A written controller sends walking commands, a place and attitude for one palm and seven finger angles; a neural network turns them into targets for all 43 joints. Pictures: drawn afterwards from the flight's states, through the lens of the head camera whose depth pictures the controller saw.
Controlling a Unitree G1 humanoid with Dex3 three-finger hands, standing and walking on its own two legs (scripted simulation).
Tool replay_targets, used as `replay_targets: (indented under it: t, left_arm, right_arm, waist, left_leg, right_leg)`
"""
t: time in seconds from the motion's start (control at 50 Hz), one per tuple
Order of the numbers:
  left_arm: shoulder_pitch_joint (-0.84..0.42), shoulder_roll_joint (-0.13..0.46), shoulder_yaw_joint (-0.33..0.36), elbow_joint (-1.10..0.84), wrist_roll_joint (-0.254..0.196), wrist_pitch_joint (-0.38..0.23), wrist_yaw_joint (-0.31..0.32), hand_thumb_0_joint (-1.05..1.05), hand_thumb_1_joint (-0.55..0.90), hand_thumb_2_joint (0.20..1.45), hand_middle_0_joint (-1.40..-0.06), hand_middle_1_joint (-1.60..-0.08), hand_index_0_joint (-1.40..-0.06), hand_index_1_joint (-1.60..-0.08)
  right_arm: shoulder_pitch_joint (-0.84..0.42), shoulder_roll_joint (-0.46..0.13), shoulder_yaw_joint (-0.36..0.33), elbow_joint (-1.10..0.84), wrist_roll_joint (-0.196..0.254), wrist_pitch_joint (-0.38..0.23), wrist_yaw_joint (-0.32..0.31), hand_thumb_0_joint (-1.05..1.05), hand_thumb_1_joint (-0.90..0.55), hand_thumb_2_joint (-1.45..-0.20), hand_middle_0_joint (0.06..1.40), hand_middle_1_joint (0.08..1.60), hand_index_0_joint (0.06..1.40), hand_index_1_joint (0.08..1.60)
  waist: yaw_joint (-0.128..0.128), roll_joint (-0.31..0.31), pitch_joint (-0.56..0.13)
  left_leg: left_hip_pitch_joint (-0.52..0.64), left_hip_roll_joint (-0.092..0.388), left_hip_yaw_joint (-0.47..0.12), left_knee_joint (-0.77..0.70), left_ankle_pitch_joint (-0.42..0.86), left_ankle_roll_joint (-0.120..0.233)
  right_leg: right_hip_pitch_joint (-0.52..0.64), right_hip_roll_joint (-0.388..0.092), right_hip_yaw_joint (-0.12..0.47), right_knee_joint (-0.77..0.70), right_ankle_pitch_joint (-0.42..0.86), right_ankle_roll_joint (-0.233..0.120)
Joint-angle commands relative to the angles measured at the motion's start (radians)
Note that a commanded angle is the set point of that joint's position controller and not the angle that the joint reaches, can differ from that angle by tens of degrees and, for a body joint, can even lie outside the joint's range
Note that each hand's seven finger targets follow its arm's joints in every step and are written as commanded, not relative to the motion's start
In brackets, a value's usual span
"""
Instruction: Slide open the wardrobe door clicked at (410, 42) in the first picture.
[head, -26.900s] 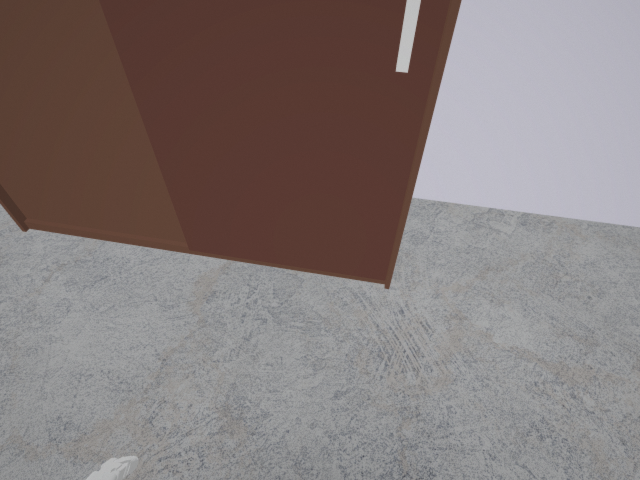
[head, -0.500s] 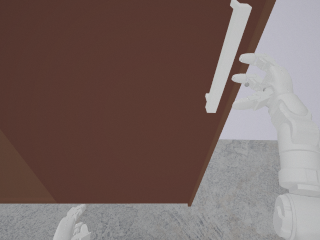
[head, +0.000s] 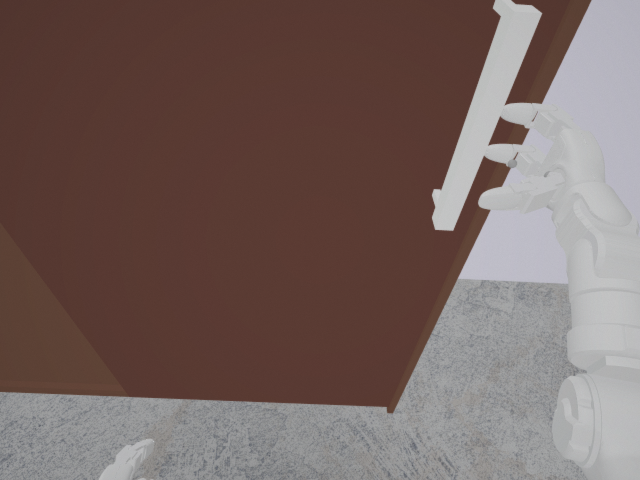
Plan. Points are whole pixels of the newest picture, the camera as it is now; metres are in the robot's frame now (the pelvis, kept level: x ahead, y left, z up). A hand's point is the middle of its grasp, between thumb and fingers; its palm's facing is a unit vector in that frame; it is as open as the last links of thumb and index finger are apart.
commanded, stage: feel for the door with the fingertips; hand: right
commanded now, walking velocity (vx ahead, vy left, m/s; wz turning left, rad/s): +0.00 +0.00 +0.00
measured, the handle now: (468, 128) +0.48 -0.12 +0.24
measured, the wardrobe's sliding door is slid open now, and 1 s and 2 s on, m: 0.00 0.00 0.00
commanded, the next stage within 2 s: slide the fingers in behind the handle in 0.30 s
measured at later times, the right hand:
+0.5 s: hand (508, 155) +0.44 -0.17 +0.23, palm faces -0.03 +1.00 +0.01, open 14.0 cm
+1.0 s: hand (494, 167) +0.42 -0.14 +0.23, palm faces -0.05 +1.00 +0.01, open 14.0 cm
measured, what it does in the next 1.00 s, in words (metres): stands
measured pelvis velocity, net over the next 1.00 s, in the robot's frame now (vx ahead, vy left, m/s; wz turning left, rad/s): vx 0.00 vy -0.01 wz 0.00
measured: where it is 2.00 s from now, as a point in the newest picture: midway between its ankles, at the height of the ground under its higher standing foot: outside the picture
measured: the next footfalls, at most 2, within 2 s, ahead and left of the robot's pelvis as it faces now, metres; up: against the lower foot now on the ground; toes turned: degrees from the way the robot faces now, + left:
none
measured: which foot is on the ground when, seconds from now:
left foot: down 0.00-1.00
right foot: down 0.00-1.00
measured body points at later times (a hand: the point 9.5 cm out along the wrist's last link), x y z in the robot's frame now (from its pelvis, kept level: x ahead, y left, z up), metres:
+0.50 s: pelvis +0.01 -0.01 +0.00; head +0.00 +0.01 +0.45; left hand +0.12 +0.26 -0.11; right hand +0.44 -0.22 +0.24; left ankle -0.04 +0.10 -0.74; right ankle +0.01 -0.11 -0.74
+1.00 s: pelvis +0.00 -0.01 +0.00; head -0.02 +0.01 +0.45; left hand +0.14 +0.24 -0.10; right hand +0.41 -0.20 +0.23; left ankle -0.04 +0.10 -0.74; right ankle +0.01 -0.11 -0.74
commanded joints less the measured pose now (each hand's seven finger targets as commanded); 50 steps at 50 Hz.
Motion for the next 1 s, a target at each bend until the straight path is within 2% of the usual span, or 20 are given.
replay_targets:
  t: [0.0,0.02,0.12,0.2,0.3,0.34,0.38,0.42,0.48,0.5,0.56,0.58,0.64,0.68,0.74,0.86,0.88,0.9,0.96,0.98]
  left_arm:
    - [-0.083,0.129,0.048,-0.141,0.008,-0.059,0.003,0.000,0.900,0.900,-0.200,-0.300,-0.200,-0.300]
    - [-0.085,0.126,0.046,-0.144,0.008,-0.060,0.001,0.000,0.900,0.900,-0.200,-0.300,-0.200,-0.300]
    - [-0.072,0.128,0.047,-0.139,0.010,-0.058,-0.001,0.000,0.900,0.900,-0.200,-0.300,-0.200,-0.300]
    - [-0.067,0.129,0.048,-0.145,0.010,-0.056,-0.005,0.000,0.900,0.900,-0.200,-0.300,-0.200,-0.300]
    - [-0.058,0.130,0.049,-0.141,0.010,-0.054,-0.005,0.000,0.900,0.900,-0.200,-0.300,-0.200,-0.300]
    - [-0.059,0.126,0.051,-0.146,0.010,-0.057,-0.007,0.000,0.900,0.900,-0.200,-0.300,-0.200,-0.300]
    - [-0.056,0.127,0.052,-0.151,0.012,-0.053,-0.008,0.000,0.900,0.900,-0.200,-0.300,-0.200,-0.300]
    - [-0.065,0.122,0.048,-0.150,0.008,-0.053,-0.009,0.000,0.900,0.900,-0.200,-0.300,-0.200,-0.300]
    - [-0.062,0.124,0.051,-0.157,0.008,-0.054,-0.011,0.000,0.900,0.900,-0.200,-0.300,-0.200,-0.300]
    - [-0.073,0.122,0.047,-0.159,0.008,-0.054,-0.011,0.000,0.900,0.900,-0.200,-0.300,-0.200,-0.300]
    - [-0.071,0.121,0.046,-0.150,0.010,-0.053,-0.009,0.000,0.900,0.900,-0.200,-0.300,-0.200,-0.300]
    - [-0.071,0.125,0.049,-0.154,0.011,-0.052,-0.009,0.000,0.900,0.900,-0.200,-0.300,-0.200,-0.300]
    - [-0.092,0.116,0.044,-0.166,0.012,-0.051,-0.009,0.000,0.900,0.900,-0.200,-0.300,-0.200,-0.300]
    - [-0.091,0.116,0.044,-0.167,0.013,-0.049,-0.009,0.000,0.900,0.900,-0.200,-0.300,-0.200,-0.300]
    - [-0.120,0.106,0.041,-0.183,0.009,-0.051,-0.014,0.000,0.900,0.900,-0.200,-0.300,-0.200,-0.300]
    - [-0.131,0.106,0.035,-0.161,0.007,-0.043,-0.008,0.000,0.900,0.900,-0.200,-0.300,-0.200,-0.300]
    - [-0.122,0.114,0.037,-0.153,0.010,-0.042,-0.006,0.000,0.900,0.900,-0.200,-0.300,-0.200,-0.300]
    - [-0.131,0.112,0.035,-0.156,0.010,-0.042,-0.005,0.000,0.900,0.900,-0.200,-0.300,-0.200,-0.300]
    - [-0.132,0.103,0.030,-0.152,0.016,-0.043,-0.003,0.000,0.900,0.900,-0.200,-0.300,-0.200,-0.300]
    - [-0.125,0.105,0.032,-0.146,0.018,-0.043,-0.002,0.000,0.900,0.900,-0.200,-0.300,-0.200,-0.300]
  right_arm:
    - [-0.554,-0.236,-0.061,-0.208,0.017,-0.077,0.012,0.000,0.500,-0.300,0.300,1.200,0.300,1.200]
    - [-0.563,-0.208,-0.036,-0.221,0.015,-0.084,0.014,0.000,0.500,-0.300,0.300,1.200,0.300,1.200]
    - [-0.549,-0.240,-0.069,-0.162,0.012,-0.093,0.006,0.000,0.500,-0.300,0.300,1.200,0.300,1.200]
    - [-0.576,-0.239,-0.060,-0.178,0.001,-0.106,0.001,0.000,0.500,-0.300,0.300,1.200,0.300,1.200]
    - [-0.600,-0.221,-0.044,-0.140,0.004,-0.106,0.009,0.000,0.500,-0.300,0.300,1.200,0.300,1.200]
    - [-0.573,-0.204,-0.044,-0.146,0.004,-0.105,0.012,0.000,0.500,-0.300,0.300,1.200,0.300,1.200]
    - [-0.542,-0.229,-0.063,-0.156,0.005,-0.109,0.011,0.000,0.500,-0.300,0.300,1.200,0.300,1.200]
    - [-0.574,-0.186,-0.027,-0.166,0.005,-0.106,0.012,0.000,0.500,-0.300,0.300,1.200,0.300,1.200]
    - [-0.529,-0.188,-0.035,-0.186,0.008,-0.106,0.007,0.000,0.500,-0.300,0.300,1.200,0.300,1.200]
    - [-0.541,-0.182,-0.031,-0.196,0.008,-0.103,0.004,0.000,0.500,-0.300,0.300,1.200,0.300,1.200]
    - [-0.557,-0.172,-0.029,-0.191,0.008,-0.089,-0.004,0.000,0.500,-0.300,0.300,1.200,0.300,1.200]
    - [-0.517,-0.200,-0.052,-0.196,0.008,-0.090,-0.009,0.000,0.500,-0.300,0.300,1.200,0.300,1.200]
    - [-0.502,-0.201,-0.064,-0.246,0.004,-0.086,-0.020,0.000,0.500,-0.300,0.300,1.200,0.300,1.200]
    - [-0.489,-0.178,-0.044,-0.263,0.006,-0.086,-0.023,0.000,0.500,-0.300,0.300,1.200,0.300,1.200]
    - [-0.475,-0.131,-0.012,-0.347,0.007,-0.079,-0.026,0.000,0.500,-0.300,0.300,1.200,0.300,1.200]
    - [-0.492,-0.080,0.030,-0.294,0.013,-0.012,-0.039,0.000,0.500,-0.300,0.300,1.200,0.300,1.200]
    - [-0.494,-0.113,0.005,-0.278,0.013,-0.011,-0.047,0.000,0.500,-0.300,0.300,1.200,0.300,1.200]
    - [-0.517,-0.123,0.001,-0.290,0.008,-0.010,-0.052,0.000,0.500,-0.300,0.300,1.200,0.300,1.200]
    - [-0.550,-0.102,0.013,-0.277,0.003,-0.016,-0.067,0.000,0.500,-0.300,0.300,1.200,0.300,1.200]
    - [-0.549,-0.100,0.016,-0.260,0.005,-0.026,-0.070,0.000,0.500,-0.300,0.300,1.200,0.300,1.200]
  waist:
    - [0.004,0.032,-0.288]
    - [0.006,0.022,-0.295]
    - [0.001,0.060,-0.287]
    - [0.001,0.010,-0.303]
    - [0.011,0.047,-0.283]
    - [0.004,0.038,-0.306]
    - [-0.005,0.031,-0.322]
    - [0.005,0.027,-0.295]
    - [-0.003,0.046,-0.308]
    - [-0.004,0.023,-0.296]
    - [0.002,0.040,-0.273]
    - [-0.008,0.056,-0.285]
    - [-0.020,0.024,-0.302]
    - [-0.016,0.042,-0.302]
    - [-0.022,-0.001,-0.317]
    - [0.001,0.041,-0.214]
    - [0.000,0.076,-0.211]
    - [-0.003,0.053,-0.223]
    - [-0.001,0.042,-0.242]
    - [0.005,0.068,-0.234]
  left_leg:
    - [-0.052,0.009,-0.052,-0.045,0.357,-0.008]
    - [-0.049,0.010,-0.050,-0.038,0.367,-0.006]
    - [-0.038,0.011,-0.052,-0.033,0.393,-0.012]
    - [-0.041,0.011,-0.052,-0.025,0.407,-0.006]
    - [-0.058,0.008,-0.049,-0.025,0.409,-0.009]
    - [-0.056,0.007,-0.050,-0.019,0.424,-0.008]
    - [-0.037,0.007,-0.046,-0.015,0.436,-0.006]
    - [-0.059,0.006,-0.046,-0.016,0.420,-0.006]
    - [-0.056,0.002,-0.038,-0.017,0.385,-0.003]
    - [-0.064,0.003,-0.040,-0.018,0.379,-0.001]
    - [-0.084,0.001,-0.038,-0.025,0.353,-0.003]
    - [-0.064,0.001,-0.039,-0.028,0.353,-0.004]
    - [-0.046,0.003,-0.042,-0.022,0.375,0.000]
    - [-0.038,0.003,-0.038,-0.026,0.372,-0.003]
    - [-0.040,0.001,-0.038,-0.019,0.384,0.002]
    - [-0.106,-0.003,-0.035,-0.051,0.270,-0.004]
    - [-0.094,-0.002,-0.034,-0.058,0.263,-0.005]
    - [-0.091,0.001,-0.039,-0.054,0.261,-0.003]
    - [-0.091,0.002,-0.041,-0.054,0.254,-0.002]
    - [-0.088,0.002,-0.043,-0.062,0.254,-0.006]
  right_leg:
    - [0.218,0.009,0.057,-0.001,0.250,-0.046]
    - [0.225,0.010,0.059,-0.002,0.262,-0.045]
    - [0.199,0.011,0.053,0.003,0.266,-0.047]
    - [0.216,0.009,0.053,0.010,0.297,-0.045]
    - [0.207,0.006,0.054,0.014,0.291,-0.047]
    - [0.225,0.006,0.053,0.019,0.314,-0.047]
    - [0.230,0.005,0.051,0.022,0.336,-0.045]
    - [0.225,0.005,0.056,0.021,0.319,-0.044]
    - [0.237,0.000,0.062,0.017,0.314,-0.043]
    - [0.236,-0.001,0.065,0.012,0.310,-0.042]
    - [0.227,-0.001,0.068,0.010,0.284,-0.040]
    - [0.227,-0.003,0.063,0.009,0.286,-0.043]
    - [0.236,-0.001,0.063,0.004,0.309,-0.040]
    - [0.240,-0.003,0.059,0.003,0.309,-0.041]
    - [0.272,-0.004,0.065,0.004,0.340,-0.036]
    - [0.227,-0.003,0.071,-0.017,0.219,-0.036]
    - [0.223,-0.006,0.070,-0.018,0.212,-0.038]
    - [0.221,-0.004,0.072,-0.021,0.210,-0.038]
    - [0.231,0.000,0.072,-0.022,0.206,-0.035]
    - [0.231,-0.001,0.069,-0.020,0.206,-0.039]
